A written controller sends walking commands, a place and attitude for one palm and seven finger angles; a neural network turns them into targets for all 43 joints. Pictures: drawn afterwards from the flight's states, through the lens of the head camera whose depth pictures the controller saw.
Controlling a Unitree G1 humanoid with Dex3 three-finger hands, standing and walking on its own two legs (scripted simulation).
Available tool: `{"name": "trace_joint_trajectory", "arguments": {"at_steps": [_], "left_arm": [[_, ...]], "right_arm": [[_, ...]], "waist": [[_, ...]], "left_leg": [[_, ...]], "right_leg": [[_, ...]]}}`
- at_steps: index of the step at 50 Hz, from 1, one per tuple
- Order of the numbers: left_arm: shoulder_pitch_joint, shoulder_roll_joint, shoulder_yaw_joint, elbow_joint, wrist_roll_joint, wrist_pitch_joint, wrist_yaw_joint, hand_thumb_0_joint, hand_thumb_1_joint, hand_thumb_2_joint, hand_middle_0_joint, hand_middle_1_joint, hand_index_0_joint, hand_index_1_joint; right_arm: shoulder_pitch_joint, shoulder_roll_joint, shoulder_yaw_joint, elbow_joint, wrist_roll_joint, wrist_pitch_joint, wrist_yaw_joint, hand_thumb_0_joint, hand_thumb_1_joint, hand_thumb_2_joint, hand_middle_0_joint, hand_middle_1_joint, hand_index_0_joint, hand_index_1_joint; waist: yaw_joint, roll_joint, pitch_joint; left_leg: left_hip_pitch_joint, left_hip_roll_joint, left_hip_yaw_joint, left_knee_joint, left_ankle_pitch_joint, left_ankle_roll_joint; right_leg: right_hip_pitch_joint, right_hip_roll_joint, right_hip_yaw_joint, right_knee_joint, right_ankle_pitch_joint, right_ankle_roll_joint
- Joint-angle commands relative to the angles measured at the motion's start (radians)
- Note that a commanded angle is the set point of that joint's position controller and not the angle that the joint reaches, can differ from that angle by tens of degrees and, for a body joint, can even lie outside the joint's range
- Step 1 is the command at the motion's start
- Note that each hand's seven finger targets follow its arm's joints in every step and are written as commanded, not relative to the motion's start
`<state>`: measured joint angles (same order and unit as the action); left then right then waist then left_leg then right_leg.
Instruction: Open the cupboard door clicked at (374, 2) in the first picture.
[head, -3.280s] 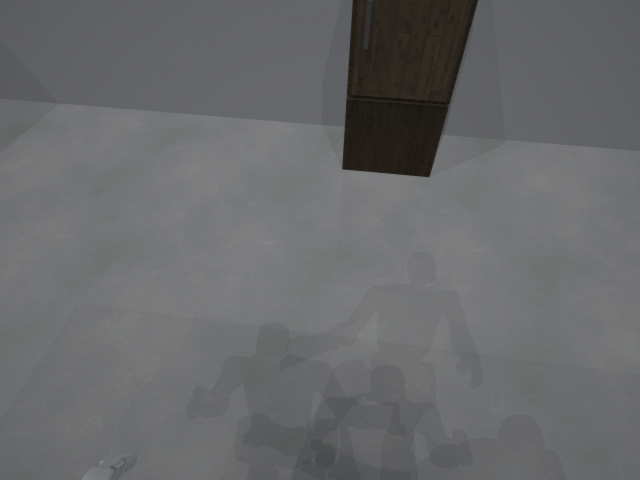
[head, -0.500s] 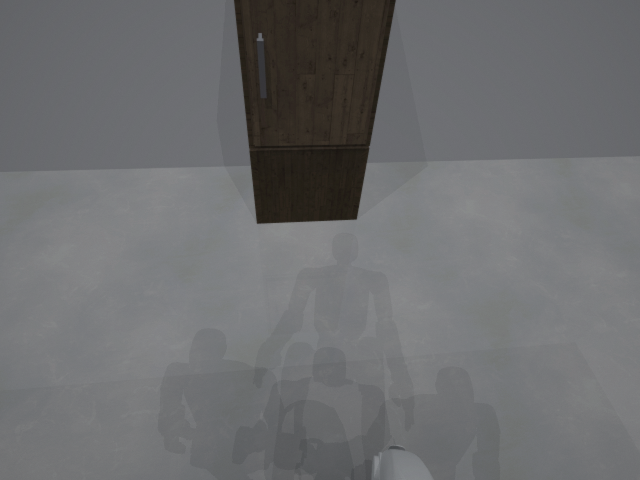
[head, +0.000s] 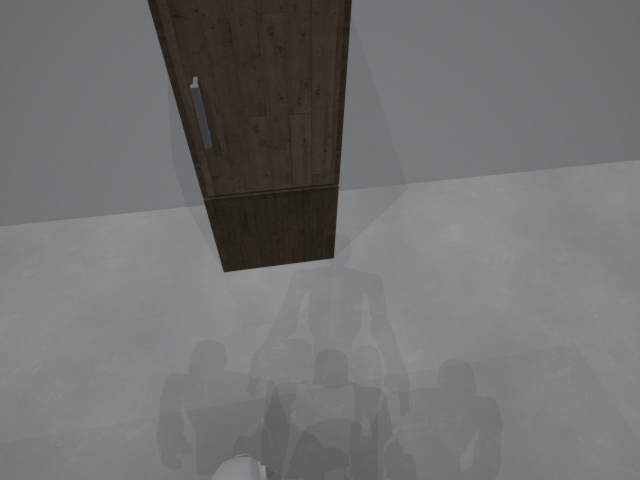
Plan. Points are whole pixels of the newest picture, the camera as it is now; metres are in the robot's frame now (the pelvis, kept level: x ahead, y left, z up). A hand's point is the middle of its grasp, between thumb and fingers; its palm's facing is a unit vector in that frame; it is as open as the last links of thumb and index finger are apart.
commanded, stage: walk to a spot facing it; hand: left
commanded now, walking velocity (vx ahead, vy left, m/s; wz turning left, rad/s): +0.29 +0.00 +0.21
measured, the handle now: (201, 113) +0.94 +0.32 -0.05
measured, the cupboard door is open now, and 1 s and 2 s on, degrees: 0 0 0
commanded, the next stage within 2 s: turn to face it in 0.06 s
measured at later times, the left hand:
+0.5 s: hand (160, 468) +0.18 +0.24 -0.18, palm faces +0.15 -0.97 -0.18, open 7.4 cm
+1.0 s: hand out of the picture +0.14 +0.17 -0.16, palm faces +0.29 -0.95 -0.14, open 7.4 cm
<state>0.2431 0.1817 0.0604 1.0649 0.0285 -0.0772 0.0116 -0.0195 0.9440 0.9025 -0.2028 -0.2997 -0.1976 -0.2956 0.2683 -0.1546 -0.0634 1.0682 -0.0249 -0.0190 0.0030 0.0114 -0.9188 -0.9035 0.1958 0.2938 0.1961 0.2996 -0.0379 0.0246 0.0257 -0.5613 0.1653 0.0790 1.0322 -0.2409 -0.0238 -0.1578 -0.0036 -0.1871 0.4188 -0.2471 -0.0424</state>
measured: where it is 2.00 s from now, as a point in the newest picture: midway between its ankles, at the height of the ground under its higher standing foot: (287, 409)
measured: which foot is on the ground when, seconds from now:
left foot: up 0.00-0.16, down 0.18-0.66, up 0.68-1.00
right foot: down 0.00-0.20, up 0.22-0.64, down 0.66-1.00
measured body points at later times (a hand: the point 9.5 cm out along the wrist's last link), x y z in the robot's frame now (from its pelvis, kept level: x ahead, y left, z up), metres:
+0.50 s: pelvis +0.15 +0.06 +0.00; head +0.16 +0.08 +0.45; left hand +0.17 +0.29 -0.16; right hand +0.21 -0.17 -0.15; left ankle +0.18 +0.14 -0.74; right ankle +0.19 -0.09 -0.69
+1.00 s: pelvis +0.25 +0.05 +0.00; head +0.27 +0.05 +0.45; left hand +0.13 +0.22 -0.15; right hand +0.33 -0.18 -0.15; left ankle +0.30 +0.20 -0.70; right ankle +0.21 -0.07 -0.74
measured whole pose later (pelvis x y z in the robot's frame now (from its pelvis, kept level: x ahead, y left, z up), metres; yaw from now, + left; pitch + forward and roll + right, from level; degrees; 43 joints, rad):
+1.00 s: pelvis +0.25 +0.05 +0.00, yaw +11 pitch +0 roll +0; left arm 0.45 0.09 0.03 1.15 0.03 -0.06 0.01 0.01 0.91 0.90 -0.20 -0.30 -0.20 -0.30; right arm 0.24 -0.18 -0.07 1.07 -0.02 0.01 0.02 0.01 -0.92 -0.90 0.19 0.29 0.19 0.30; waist 0.03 0.01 0.03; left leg -0.48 0.11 0.08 0.77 -0.24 -0.01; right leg -0.04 -0.05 -0.17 0.33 -0.28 0.00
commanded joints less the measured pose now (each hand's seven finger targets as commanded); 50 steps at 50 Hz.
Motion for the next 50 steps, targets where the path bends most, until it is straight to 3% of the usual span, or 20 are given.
{"name": "trace_joint_trajectory", "arguments": {"at_steps": [1,6,8,9,10,11,12,14,17,21,27,29,31,32,33,34,36,39,42,50], "left_arm": [[0.074,0.105,0.006,-0.01,-0.001,-0.012,0.001,0.0,0.9,0.9,-0.2,-0.3,-0.2,-0.3],[0.142,0.137,0.009,0.018,0.001,-0.002,0.002,0.0,0.9,0.9,-0.2,-0.3,-0.2,-0.3],[0.129,0.131,0.007,0.013,-0.007,0.004,0.004,0.0,0.9,0.9,-0.2,-0.3,-0.2,-0.3],[0.168,0.092,0.001,0.004,-0.016,0.01,0.001,0.0,0.9,0.9,-0.2,-0.3,-0.2,-0.3],[0.168,0.049,-0.015,-0.023,-0.026,0.008,-0.004,0.0,0.9,0.9,-0.2,-0.3,-0.2,-0.3],[0.113,0.083,-0.012,-0.048,-0.02,0.014,0.004,0.0,0.9,0.9,-0.2,-0.3,-0.2,-0.3],[0.079,0.074,-0.011,-0.036,-0.015,0.018,0.01,0.0,0.9,0.9,-0.2,-0.3,-0.2,-0.3],[0.064,0.053,-0.009,-0.021,-0.011,0.027,0.004,0.0,0.9,0.9,-0.2,-0.3,-0.2,-0.3],[0.127,0.016,-0.014,0.0,-0.013,0.056,0.003,0.0,0.9,0.9,-0.2,-0.3,-0.2,-0.3],[0.112,0.012,-0.01,-0.017,-0.009,0.086,0.014,0.0,0.9,0.9,-0.2,-0.3,-0.2,-0.3],[0.006,0.013,-0.016,-0.061,0.002,0.077,0.0,0.0,0.9,0.9,-0.2,-0.3,-0.2,-0.3],[0.03,0.014,-0.014,-0.054,0.002,0.069,-0.003,0.0,0.9,0.9,-0.2,-0.3,-0.2,-0.3],[0.133,0.031,-0.01,-0.013,0.004,0.056,-0.003,0.0,0.9,0.9,-0.2,-0.3,-0.2,-0.3],[0.184,0.069,-0.001,0.0,0.01,0.046,0.002,0.0,0.9,0.9,-0.2,-0.3,-0.2,-0.3],[0.233,0.15,0.015,0.004,0.013,0.043,0.011,0.0,0.9,0.9,-0.2,-0.3,-0.2,-0.3],[0.255,0.176,0.016,-0.003,-0.001,0.046,0.018,0.0,0.9,0.9,-0.2,-0.3,-0.2,-0.3],[0.177,0.119,0.015,-0.009,-0.003,0.032,0.024,0.0,0.9,0.9,-0.2,-0.3,-0.2,-0.3],[0.138,0.075,0.001,-0.019,-0.005,0.014,0.018,0.0,0.9,0.9,-0.2,-0.3,-0.2,-0.3],[0.186,0.066,-0.004,0.002,-0.005,0.002,0.013,0.0,0.9,0.9,-0.2,-0.3,-0.2,-0.3],[0.265,0.089,-0.001,0.066,0.001,0.003,0.011,0.0,0.9,0.9,-0.2,-0.3,-0.2,-0.3]], "right_arm": [[0.0,-0.007,0.005,-0.061,0.003,-0.011,0.026,0.0,-0.9,-0.9,0.2,0.3,0.2,0.3],[-0.077,-0.046,0.006,-0.092,0.001,-0.03,0.03,0.0,-0.9,-0.9,0.2,0.3,0.2,0.3],[0.09,-0.097,-0.004,-0.038,-0.006,-0.039,0.019,0.0,-0.9,-0.9,0.2,0.3,0.2,0.3],[0.208,-0.189,-0.024,-0.015,-0.017,-0.045,0.006,0.0,-0.9,-0.9,0.2,0.3,0.2,0.3],[0.283,-0.277,-0.037,-0.003,-0.006,-0.041,-0.007,0.0,-0.9,-0.9,0.2,0.3,0.2,0.3],[0.268,-0.275,-0.026,-0.005,0.005,-0.028,-0.015,0.0,-0.9,-0.9,0.2,0.3,0.2,0.3],[0.207,-0.22,-0.014,-0.003,0.003,-0.036,-0.026,0.0,-0.9,-0.9,0.2,0.3,0.2,0.3],[0.085,-0.153,0.008,-0.035,0.006,-0.045,-0.031,0.0,-0.9,-0.9,0.2,0.3,0.2,0.3],[0.019,-0.131,0.018,-0.046,0.013,-0.05,-0.033,0.0,-0.9,-0.9,0.2,0.3,0.2,0.3],[0.005,-0.132,0.009,-0.053,0.01,-0.029,-0.032,0.0,-0.9,-0.9,0.2,0.3,0.2,0.3],[0.048,-0.144,-0.011,-0.025,-0.003,-0.01,-0.023,0.0,-0.9,-0.9,0.2,0.3,0.2,0.3],[0.045,-0.142,-0.015,-0.019,-0.002,-0.006,-0.022,0.0,-0.9,-0.9,0.2,0.3,0.2,0.3],[0.022,-0.126,-0.015,-0.018,0.004,0.0,-0.017,0.0,-0.9,-0.9,0.2,0.3,0.2,0.3],[0.02,-0.083,-0.008,-0.025,0.009,-0.002,-0.014,0.0,-0.9,-0.9,0.2,0.3,0.2,0.3],[-0.002,-0.024,0.006,-0.06,0.013,-0.004,-0.007,0.0,-0.9,-0.9,0.2,0.3,0.2,0.3],[-0.07,-0.074,-0.005,-0.092,0.001,0.002,0.0,0.0,-0.9,-0.9,0.2,0.3,0.2,0.3],[-0.054,-0.081,-0.014,-0.07,-0.004,0.008,0.009,0.0,-0.9,-0.9,0.2,0.3,0.2,0.3],[0.02,-0.041,-0.012,-0.032,-0.006,0.012,0.018,0.0,-0.9,-0.9,0.2,0.3,0.2,0.3],[-0.003,-0.029,-0.01,-0.041,-0.001,0.01,0.021,0.0,-0.9,-0.9,0.2,0.3,0.2,0.3],[-0.132,-0.023,0.008,-0.094,0.005,-0.018,0.027,0.0,-0.9,-0.9,0.2,0.3,0.2,0.3]], "waist": [[0.027,-0.139,0.078],[0.053,-0.11,0.071],[-0.029,-0.016,-0.002],[-0.057,0.165,-0.118],[-0.067,0.359,-0.186],[-0.062,0.251,-0.166],[-0.047,0.222,-0.131],[0.003,0.131,-0.032],[0.054,0.102,-0.062],[0.059,0.064,-0.07],[0.015,0.125,0.015],[0.031,0.093,0.02],[0.077,-0.004,0.025],[0.101,-0.13,0.022],[0.123,-0.384,0.067],[0.141,-0.309,0.107],[0.082,-0.25,0.153],[0.034,-0.115,0.106],[0.043,-0.128,0.102],[0.083,-0.166,0.078]], "left_leg": [[0.049,0.004,0.012,-0.228,0.066,-0.006],[0.126,-0.053,0.073,-0.404,0.021,0.023],[0.395,-0.087,0.079,-0.523,0.118,0.038],[0.619,0.071,-0.137,-0.573,0.282,0.104],[0.739,0.287,-0.404,-0.655,0.552,0.222],[0.692,0.302,-0.395,-0.669,0.585,0.263],[0.624,0.259,-0.34,-0.679,0.649,0.238],[0.455,0.189,-0.213,-0.696,0.656,0.196],[0.372,0.113,-0.097,-0.722,0.653,0.158],[0.35,0.111,-0.128,-0.755,0.464,0.186],[0.3,0.112,-0.236,-0.839,-0.156,0.199],[0.259,0.101,-0.245,-0.813,-0.243,0.183],[0.151,0.026,-0.189,-0.699,-0.328,0.126],[0.049,-0.048,-0.11,-0.535,-0.332,0.087],[-0.115,-0.159,0.027,-0.298,-0.316,0.039],[-0.135,-0.124,-0.028,-0.147,-0.304,0.043],[-0.117,-0.08,-0.055,-0.02,-0.18,0.042],[-0.047,-0.063,-0.041,0.0,-0.037,0.022],[-0.042,-0.061,-0.016,-0.06,0.021,0.007],[0.092,-0.081,0.047,-0.387,-0.028,0.025]], "right_leg": [[-0.08,-0.271,0.132,-0.231,0.088,-0.09],[0.052,-0.291,0.121,-0.124,0.251,-0.071],[-0.015,-0.229,0.038,0.133,0.375,-0.026],[-0.166,-0.131,-0.016,0.384,0.192,0.034],[-0.344,-0.024,-0.006,0.677,-0.347,0.069],[-0.366,-0.051,0.095,0.794,-0.383,0.051],[-0.39,-0.082,0.129,0.834,-0.313,0.053],[-0.36,-0.125,0.155,0.794,-0.215,0.071],[-0.251,-0.116,0.146,0.665,-0.132,0.095],[-0.236,-0.105,0.143,0.561,-0.101,0.106],[-0.213,-0.09,0.113,0.326,-0.143,0.081],[-0.121,-0.067,0.099,0.211,-0.128,0.074],[0.06,-0.052,0.095,0.032,-0.047,0.069],[0.144,-0.155,0.227,-0.082,-0.184,0.039],[0.17,-0.356,0.524,-0.258,-0.405,-0.049],[0.066,-0.439,0.629,-0.354,-0.542,-0.112],[-0.024,-0.39,0.557,-0.361,-0.485,-0.1],[-0.028,-0.296,0.307,-0.288,-0.179,-0.067],[0.006,-0.269,0.223,-0.288,-0.045,-0.062],[0.077,-0.29,0.197,-0.187,0.147,-0.088]]}}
